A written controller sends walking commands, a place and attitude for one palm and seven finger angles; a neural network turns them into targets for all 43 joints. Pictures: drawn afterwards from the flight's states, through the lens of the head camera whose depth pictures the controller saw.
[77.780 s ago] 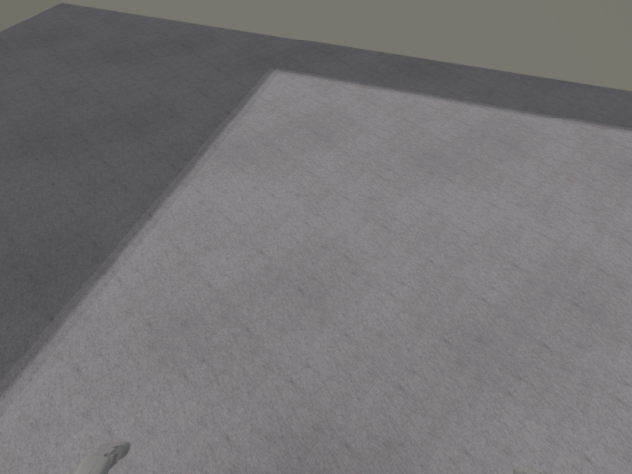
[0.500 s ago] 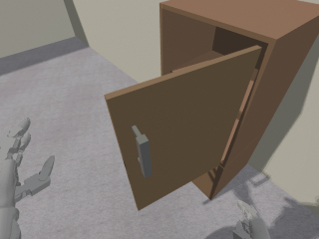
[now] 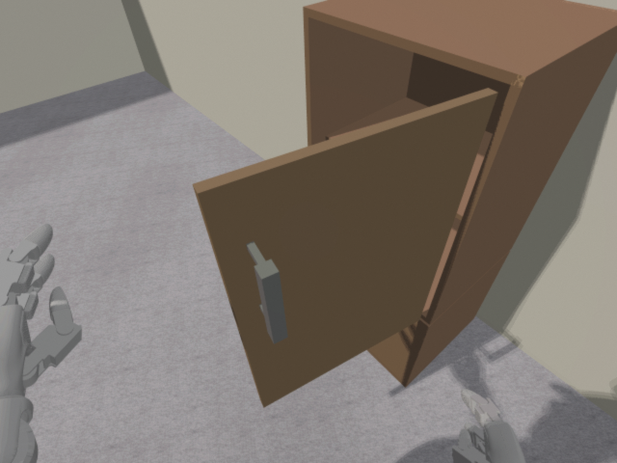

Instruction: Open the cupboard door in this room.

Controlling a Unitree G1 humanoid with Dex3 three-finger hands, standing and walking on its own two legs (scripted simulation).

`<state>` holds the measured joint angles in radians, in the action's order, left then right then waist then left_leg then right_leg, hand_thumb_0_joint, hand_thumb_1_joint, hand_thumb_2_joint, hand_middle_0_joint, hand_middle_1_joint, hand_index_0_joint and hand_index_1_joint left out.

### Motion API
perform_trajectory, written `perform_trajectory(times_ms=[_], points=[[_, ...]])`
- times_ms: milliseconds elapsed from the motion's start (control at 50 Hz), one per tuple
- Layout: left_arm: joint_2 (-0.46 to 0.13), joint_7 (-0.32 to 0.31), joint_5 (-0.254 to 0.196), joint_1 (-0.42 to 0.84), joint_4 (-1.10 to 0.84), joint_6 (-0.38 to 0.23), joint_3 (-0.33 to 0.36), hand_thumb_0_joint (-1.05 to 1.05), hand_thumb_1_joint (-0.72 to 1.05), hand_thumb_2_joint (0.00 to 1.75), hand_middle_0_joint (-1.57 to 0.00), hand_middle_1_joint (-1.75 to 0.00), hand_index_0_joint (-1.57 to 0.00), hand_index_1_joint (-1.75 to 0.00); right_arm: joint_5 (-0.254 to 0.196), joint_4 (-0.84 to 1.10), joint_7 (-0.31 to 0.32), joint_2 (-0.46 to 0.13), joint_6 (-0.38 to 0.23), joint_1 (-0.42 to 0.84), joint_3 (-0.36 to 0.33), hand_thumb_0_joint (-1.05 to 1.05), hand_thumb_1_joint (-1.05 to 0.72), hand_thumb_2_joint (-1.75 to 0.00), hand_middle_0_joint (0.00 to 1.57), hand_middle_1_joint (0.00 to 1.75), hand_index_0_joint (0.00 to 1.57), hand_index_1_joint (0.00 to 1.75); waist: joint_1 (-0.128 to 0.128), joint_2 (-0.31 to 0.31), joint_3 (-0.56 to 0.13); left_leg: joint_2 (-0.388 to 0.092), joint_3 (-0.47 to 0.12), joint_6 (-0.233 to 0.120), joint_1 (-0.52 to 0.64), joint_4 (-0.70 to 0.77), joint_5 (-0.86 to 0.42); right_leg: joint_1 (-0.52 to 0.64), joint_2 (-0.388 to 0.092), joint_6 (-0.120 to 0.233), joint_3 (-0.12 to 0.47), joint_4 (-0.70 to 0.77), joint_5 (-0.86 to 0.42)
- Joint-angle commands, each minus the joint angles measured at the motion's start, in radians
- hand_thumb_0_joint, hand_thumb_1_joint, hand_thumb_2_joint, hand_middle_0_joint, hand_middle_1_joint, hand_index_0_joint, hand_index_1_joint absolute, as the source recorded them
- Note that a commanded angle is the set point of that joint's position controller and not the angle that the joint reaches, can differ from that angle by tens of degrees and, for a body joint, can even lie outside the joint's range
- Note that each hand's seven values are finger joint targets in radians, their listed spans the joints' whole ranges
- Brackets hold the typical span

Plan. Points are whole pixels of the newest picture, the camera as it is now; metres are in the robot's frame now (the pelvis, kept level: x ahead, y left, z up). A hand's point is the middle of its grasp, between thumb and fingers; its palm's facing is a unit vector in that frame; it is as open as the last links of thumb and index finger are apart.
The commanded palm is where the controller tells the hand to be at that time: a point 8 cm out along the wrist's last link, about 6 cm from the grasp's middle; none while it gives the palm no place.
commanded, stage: step back with the hand held close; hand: left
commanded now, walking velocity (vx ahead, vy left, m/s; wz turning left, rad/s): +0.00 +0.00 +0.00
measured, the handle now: (266, 293) +0.31 +0.10 +0.07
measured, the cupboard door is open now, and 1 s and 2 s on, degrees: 79 79 79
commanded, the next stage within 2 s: stop stepping back and stand still in 0.96 s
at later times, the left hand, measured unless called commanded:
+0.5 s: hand (31, 372) +0.14 +0.28 +0.15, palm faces +0.35 -0.78 -0.52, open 7.4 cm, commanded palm +0.09 +0.32 +0.17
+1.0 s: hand out of the picture +0.01 +0.31 +0.15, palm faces +0.51 -0.74 -0.43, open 7.4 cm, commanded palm -0.06 +0.34 +0.17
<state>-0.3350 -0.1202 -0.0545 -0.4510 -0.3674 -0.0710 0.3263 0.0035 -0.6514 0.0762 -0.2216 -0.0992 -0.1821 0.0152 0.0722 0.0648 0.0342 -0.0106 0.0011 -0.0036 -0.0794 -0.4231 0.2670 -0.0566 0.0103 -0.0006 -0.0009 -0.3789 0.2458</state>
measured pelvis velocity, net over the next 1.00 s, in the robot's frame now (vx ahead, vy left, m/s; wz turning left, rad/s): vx -0.18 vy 0.04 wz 0.05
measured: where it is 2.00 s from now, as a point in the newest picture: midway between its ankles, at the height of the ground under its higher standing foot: outside the picture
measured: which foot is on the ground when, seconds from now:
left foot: down 0.00-1.00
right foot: down 0.00-0.98, up 1.00-1.00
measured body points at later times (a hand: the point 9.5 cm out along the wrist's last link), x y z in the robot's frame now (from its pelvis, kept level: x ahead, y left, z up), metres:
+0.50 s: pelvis -0.06 +0.02 -0.01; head -0.04 +0.03 +0.44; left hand +0.12 +0.32 +0.18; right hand +0.11 -0.22 -0.08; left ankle -0.02 +0.12 -0.74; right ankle -0.02 -0.12 -0.74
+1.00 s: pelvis -0.18 +0.04 -0.03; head -0.17 +0.05 +0.41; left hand -0.02 +0.34 +0.18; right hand +0.00 -0.20 -0.11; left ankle -0.06 +0.12 -0.74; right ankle -0.03 -0.12 -0.73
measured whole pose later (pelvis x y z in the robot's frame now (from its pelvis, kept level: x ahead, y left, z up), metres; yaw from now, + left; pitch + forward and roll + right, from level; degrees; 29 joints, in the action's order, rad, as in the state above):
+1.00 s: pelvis -0.18 +0.04 -0.03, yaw +3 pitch -3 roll -2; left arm -0.40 -0.18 -0.01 -0.49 -0.53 -0.25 0.44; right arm 0.01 -0.62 0.07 -0.23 -0.08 -0.19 -0.01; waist 0.01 -0.01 0.08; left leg 0.01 0.04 -0.04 -0.49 -0.73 0.29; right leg -0.49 0.00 -0.04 0.06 -0.68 0.24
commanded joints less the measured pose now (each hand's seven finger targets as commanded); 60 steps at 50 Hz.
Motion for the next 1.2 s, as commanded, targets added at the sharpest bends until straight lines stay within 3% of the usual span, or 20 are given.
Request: perform_trajectory(times_ms=[0,20,40,80,120,320,540,700,760,840,880,920,940,960,980,1000,1040,1080,1100,1180], points=[[-0.191,-0.013,-0.002,0.077,-0.177,-0.062,0.125,0.00,0.90,0.90,-0.20,-0.30,-0.20,-0.30,0.000,0.155,0.012,-0.106,-0.057,0.132,-0.040,0.00,-0.90,-0.90,0.20,0.30,0.20,0.30,0.002,-0.023,-0.074,-0.010,0.022,-0.013,0.008,0.056,-0.254,-0.019,-0.007,0.013,-0.018,0.052,-0.211],[-0.206,-0.013,-0.003,0.155,-0.304,-0.077,0.117,0.00,0.90,0.90,-0.20,-0.30,-0.20,-0.30,-0.004,0.172,0.010,-0.103,-0.065,0.144,-0.037,0.00,-0.90,-0.90,0.20,0.30,0.20,0.30,0.000,0.009,-0.113,-0.008,0.017,-0.014,0.024,0.055,-0.253,-0.009,-0.010,0.012,-0.013,0.049,-0.209],[-0.343,-0.021,-0.003,0.229,-0.317,-0.124,0.259,0.00,0.90,0.90,-0.20,-0.30,-0.20,-0.30,-0.013,0.199,0.010,-0.122,-0.049,0.127,-0.031,0.00,-0.90,-0.90,0.20,0.30,0.20,0.30,-0.051,-0.035,-0.019,-0.020,0.002,-0.033,-0.044,0.022,-0.187,-0.129,-0.046,0.013,0.083,0.107,-0.266],[-0.227,-0.002,0.005,0.032,-0.184,-0.119,0.173,0.00,0.90,0.90,-0.20,-0.30,-0.20,-0.30,-0.004,0.184,0.010,-0.112,-0.018,0.130,-0.041,0.00,-0.90,-0.90,0.20,0.30,0.20,0.30,-0.054,-0.121,-0.043,-0.018,-0.004,-0.034,-0.031,-0.006,-0.203,-0.134,-0.072,0.014,0.091,0.099,-0.346],[-0.210,0.001,0.010,0.014,-0.211,-0.127,0.154,0.00,0.90,0.90,-0.20,-0.30,-0.20,-0.30,-0.003,0.194,0.008,-0.120,-0.002,0.124,-0.046,0.00,-0.90,-0.90,0.20,0.30,0.20,0.30,-0.057,-0.050,-0.084,-0.028,0.005,-0.024,-0.036,-0.001,-0.256,-0.114,-0.079,0.011,0.074,0.067,-0.392],[-0.274,-0.026,0.010,-0.117,-0.324,-0.138,0.232,0.00,0.90,0.90,-0.20,-0.30,-0.20,-0.30,-0.011,0.258,0.017,-0.114,0.046,0.118,-0.069,0.00,-0.90,-0.90,0.20,0.30,0.20,0.30,-0.047,-0.012,-0.245,-0.077,-0.016,-0.018,-0.090,0.005,-0.474,-0.035,-0.051,-0.006,0.032,-0.092,-0.477],[-0.233,-0.048,0.041,-0.086,-0.310,-0.180,0.219,0.00,0.90,0.90,-0.20,-0.30,-0.20,-0.30,-0.011,0.258,0.018,-0.138,0.005,0.086,-0.072,0.00,-0.90,-0.90,0.20,0.30,0.20,0.30,-0.066,0.027,-0.082,-0.111,-0.087,-0.074,-0.509,0.112,0.272,-0.022,-0.025,-0.013,0.069,-0.144,-0.065],[-0.260,-0.066,0.073,0.019,-0.367,-0.223,0.248,0.00,0.90,0.90,-0.20,-0.30,-0.20,-0.30,-0.002,0.243,0.025,-0.144,-0.054,0.069,-0.076,0.00,-0.90,-0.90,0.20,0.30,0.20,0.30,-0.064,0.087,-0.079,-0.145,-0.153,-0.096,-0.613,0.132,0.455,-0.033,0.014,-0.014,0.056,-0.248,0.066],[-0.262,-0.066,0.060,-0.025,-0.367,-0.232,0.259,0.00,0.90,0.90,-0.20,-0.30,-0.20,-0.30,-0.005,0.239,0.019,-0.123,-0.070,0.052,-0.076,0.00,-0.90,-0.90,0.20,0.30,0.20,0.30,-0.070,-0.010,-0.119,-0.089,-0.087,-0.071,-0.510,0.004,0.339,-0.114,-0.025,0.009,0.132,-0.174,-0.017],[-0.264,-0.074,0.048,-0.038,-0.330,-0.233,0.254,0.00,0.90,0.90,-0.20,-0.30,-0.20,-0.30,0.003,0.182,0.004,-0.106,-0.052,0.025,-0.078,0.00,-0.90,-0.90,0.20,0.30,0.20,0.30,-0.085,-0.195,-0.073,0.012,0.005,-0.002,-0.232,-0.403,0.265,-0.566,-0.209,0.104,0.346,0.115,0.341],[-0.262,-0.077,0.043,0.008,-0.313,-0.221,0.234,0.00,0.90,0.90,-0.20,-0.30,-0.20,-0.30,0.004,0.160,-0.006,-0.090,-0.034,0.028,-0.068,0.00,-0.90,-0.90,0.20,0.30,0.20,0.30,-0.096,-0.297,-0.071,0.010,0.010,0.008,-0.123,-0.469,0.189,-0.668,-0.247,0.109,0.293,0.148,0.329],[-0.273,-0.077,0.039,0.041,-0.332,-0.219,0.231,0.00,0.90,0.90,-0.20,-0.30,-0.20,-0.30,0.000,0.168,0.006,-0.110,-0.031,0.034,-0.069,0.00,-0.90,-0.90,0.20,0.30,0.20,0.30,-0.110,-0.166,-0.049,-0.023,-0.036,-0.012,-0.103,-0.242,0.190,-0.679,-0.158,0.051,0.185,0.022,0.287],[-0.256,-0.073,0.033,0.055,-0.357,-0.225,0.222,0.00,0.90,0.90,-0.20,-0.30,-0.20,-0.30,-0.001,0.189,0.014,-0.135,-0.037,0.046,-0.065,0.00,-0.90,-0.90,0.20,0.30,0.20,0.30,-0.108,0.021,-0.015,-0.119,-0.181,-0.057,-0.267,-0.004,0.337,-0.592,-0.060,0.008,0.118,-0.181,0.307],[-0.256,-0.079,0.041,0.080,-0.392,-0.236,0.247,0.00,0.90,0.90,-0.20,-0.30,-0.20,-0.30,0.005,0.206,0.023,-0.161,-0.055,0.082,-0.066,0.00,-0.90,-0.90,0.20,0.30,0.20,0.30,-0.096,0.312,-0.019,-0.322,-0.419,-0.140,-0.592,0.274,0.566,-0.342,0.077,-0.038,0.007,-0.598,0.244],[-0.289,-0.086,0.063,0.131,-0.406,-0.238,0.281,0.00,0.90,0.90,-0.20,-0.30,-0.20,-0.30,0.018,0.192,0.023,-0.123,-0.079,0.068,-0.072,0.00,-0.90,-0.90,0.20,0.30,0.20,0.30,-0.095,0.340,-0.076,-0.425,-0.514,-0.196,-0.748,0.373,0.621,-0.202,0.102,-0.038,0.049,-0.983,0.242],[-0.362,-0.092,0.066,0.146,-0.426,-0.248,0.326,0.00,0.90,0.90,-0.20,-0.30,-0.20,-0.30,0.016,0.168,0.021,-0.100,-0.087,0.069,-0.079,0.00,-0.90,-0.90,0.20,0.30,0.20,0.30,-0.087,0.212,-0.104,-0.403,-0.462,-0.170,-0.675,0.323,0.482,-0.246,0.079,-0.029,0.104,-1.063,0.233],[-0.297,-0.075,0.036,0.061,-0.409,-0.239,0.284,0.00,0.90,0.90,-0.20,-0.30,-0.20,-0.30,0.001,0.161,-0.002,-0.127,-0.105,0.090,-0.115,0.00,-0.90,-0.90,0.20,0.30,0.20,0.30,-0.063,0.073,-0.179,-0.329,-0.276,-0.142,-0.443,0.185,0.292,-0.331,0.085,-0.029,0.067,-1.020,0.242],[-0.252,-0.069,0.015,-0.079,-0.425,-0.211,0.255,0.00,0.90,0.90,-0.20,-0.30,-0.20,-0.30,-0.018,0.183,-0.027,-0.124,-0.113,0.104,-0.114,0.00,-0.90,-0.90,0.20,0.30,0.20,0.30,-0.045,0.145,-0.210,-0.260,-0.115,-0.067,-0.366,0.216,0.380,-0.318,0.102,-0.026,-0.052,-0.959,0.262],[-0.261,-0.069,0.008,-0.102,-0.452,-0.205,0.268,0.00,0.90,0.90,-0.20,-0.30,-0.20,-0.30,-0.022,0.190,-0.031,-0.108,-0.116,0.102,-0.107,0.00,-0.90,-0.90,0.20,0.30,0.20,0.30,-0.042,0.221,-0.217,-0.233,-0.096,-0.040,-0.343,0.258,0.429,-0.289,0.098,-0.022,-0.081,-0.869,0.262],[-0.270,-0.074,-0.009,-0.056,-0.487,-0.191,0.242,0.00,0.90,0.90,-0.20,-0.30,-0.20,-0.30,0.001,0.165,-0.017,-0.077,-0.107,0.056,-0.070,0.00,-0.90,-0.90,0.20,0.30,0.20,0.30,-0.064,0.228,-0.220,-0.178,-0.019,0.098,-0.219,0.308,0.339,-0.088,0.122,0.041,-0.173,-0.267,0.453]])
